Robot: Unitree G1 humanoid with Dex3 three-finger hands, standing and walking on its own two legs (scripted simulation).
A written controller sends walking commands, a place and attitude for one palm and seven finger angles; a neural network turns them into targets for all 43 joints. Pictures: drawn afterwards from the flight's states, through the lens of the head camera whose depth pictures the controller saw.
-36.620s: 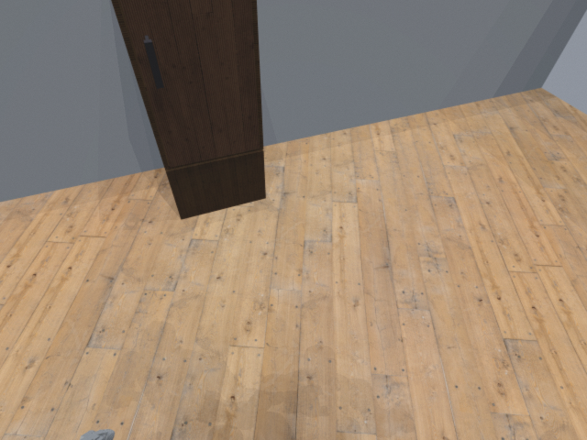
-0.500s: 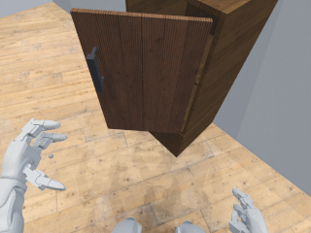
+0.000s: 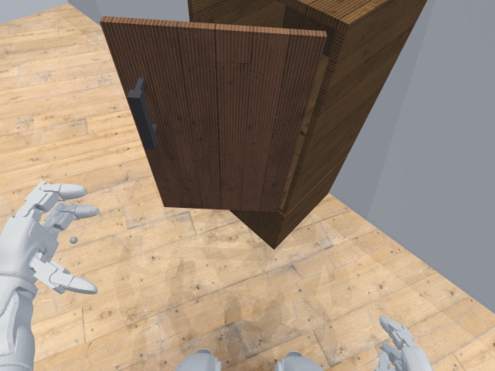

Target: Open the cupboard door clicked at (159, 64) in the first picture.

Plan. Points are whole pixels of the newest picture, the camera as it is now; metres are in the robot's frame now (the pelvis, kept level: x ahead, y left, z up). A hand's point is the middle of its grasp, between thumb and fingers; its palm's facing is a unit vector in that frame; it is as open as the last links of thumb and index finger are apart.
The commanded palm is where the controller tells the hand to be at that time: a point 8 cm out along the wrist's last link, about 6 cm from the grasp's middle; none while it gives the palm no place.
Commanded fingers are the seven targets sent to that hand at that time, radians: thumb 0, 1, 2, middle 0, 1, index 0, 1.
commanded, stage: raise the hand with hooked fingers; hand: left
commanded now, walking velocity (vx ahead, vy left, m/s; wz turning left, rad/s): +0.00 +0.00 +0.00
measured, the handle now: (145, 114) +0.57 +0.24 +0.03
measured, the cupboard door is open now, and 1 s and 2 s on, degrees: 42 42 42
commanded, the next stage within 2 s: move the hooked fingers beside the handle in 0.12 s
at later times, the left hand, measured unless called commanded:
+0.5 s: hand (80, 219) +0.32 +0.28 +0.05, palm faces +0.04 -1.00 -0.01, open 14.0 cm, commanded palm +0.30 +0.32 +0.05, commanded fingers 0.00 -0.50 0.30 -0.30 -1.20 -0.30 -1.20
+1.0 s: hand (88, 181) +0.39 +0.29 +0.05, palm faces +0.03 -1.00 +0.00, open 14.0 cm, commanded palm +0.37 +0.33 +0.05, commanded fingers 0.00 -0.50 0.30 -0.30 -1.20 -0.30 -1.20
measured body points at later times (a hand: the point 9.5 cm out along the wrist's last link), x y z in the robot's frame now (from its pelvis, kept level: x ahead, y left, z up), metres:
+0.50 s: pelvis -0.01 -0.01 -0.01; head +0.07 +0.01 +0.44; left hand +0.31 +0.33 +0.05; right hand +0.15 -0.26 -0.09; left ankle +0.00 +0.09 -0.68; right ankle +0.02 -0.11 -0.68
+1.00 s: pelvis +0.00 +0.00 -0.01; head +0.10 +0.02 +0.42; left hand +0.38 +0.34 +0.05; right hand +0.08 -0.28 -0.11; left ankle +0.00 +0.09 -0.68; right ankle +0.02 -0.11 -0.68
